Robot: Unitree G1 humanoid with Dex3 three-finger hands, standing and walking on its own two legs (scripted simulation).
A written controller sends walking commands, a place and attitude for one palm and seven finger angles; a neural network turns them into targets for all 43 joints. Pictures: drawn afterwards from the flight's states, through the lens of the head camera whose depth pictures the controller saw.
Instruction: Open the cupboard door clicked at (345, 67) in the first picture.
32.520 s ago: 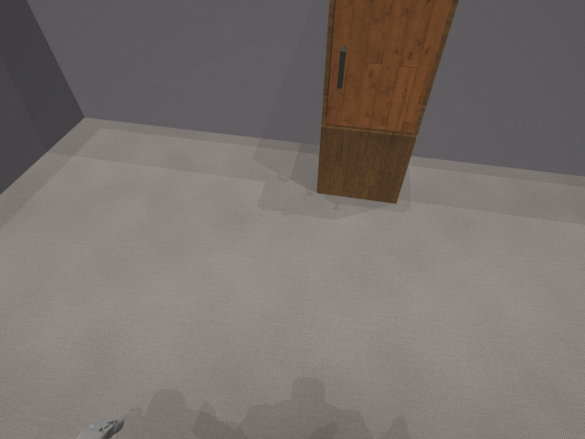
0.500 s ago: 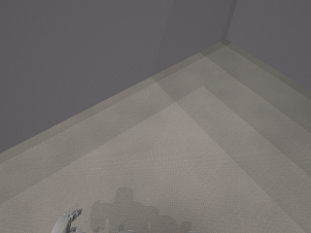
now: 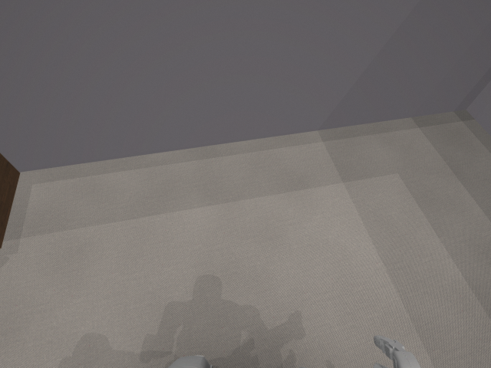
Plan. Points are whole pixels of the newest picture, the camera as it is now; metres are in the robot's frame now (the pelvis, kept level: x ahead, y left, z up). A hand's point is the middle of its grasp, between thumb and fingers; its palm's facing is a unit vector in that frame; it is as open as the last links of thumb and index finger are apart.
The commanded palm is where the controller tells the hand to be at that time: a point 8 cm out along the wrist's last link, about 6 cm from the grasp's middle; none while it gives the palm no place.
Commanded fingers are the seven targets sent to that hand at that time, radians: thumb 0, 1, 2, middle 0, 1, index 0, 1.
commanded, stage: turn to face it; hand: left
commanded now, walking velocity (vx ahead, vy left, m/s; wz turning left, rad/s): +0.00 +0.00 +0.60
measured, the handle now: out of the picture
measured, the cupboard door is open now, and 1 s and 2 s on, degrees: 48 48 48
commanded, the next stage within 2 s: take the last steps up to it in 1.64 s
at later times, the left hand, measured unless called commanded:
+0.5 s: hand out of the picture +0.08 +0.15 -0.12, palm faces +0.25 -0.92 -0.29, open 7.4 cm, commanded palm none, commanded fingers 0.00 0.90 0.90 -0.20 -0.30 -0.20 -0.30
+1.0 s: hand out of the picture +0.00 +0.18 -0.14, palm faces +0.57 -0.78 -0.26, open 7.4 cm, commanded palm none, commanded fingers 0.00 0.90 0.90 -0.20 -0.30 -0.20 -0.30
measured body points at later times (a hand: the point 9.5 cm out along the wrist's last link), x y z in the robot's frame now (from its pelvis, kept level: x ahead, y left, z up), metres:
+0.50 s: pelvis +0.03 -0.06 +0.02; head +0.09 -0.08 +0.46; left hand +0.06 +0.20 -0.10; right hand +0.16 -0.31 -0.14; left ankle -0.04 +0.07 -0.63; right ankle +0.03 -0.16 -0.72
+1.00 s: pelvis +0.05 -0.05 +0.02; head +0.09 -0.01 +0.47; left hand -0.03 +0.22 -0.12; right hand +0.28 -0.21 -0.11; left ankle +0.00 +0.05 -0.72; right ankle +0.13 -0.19 -0.65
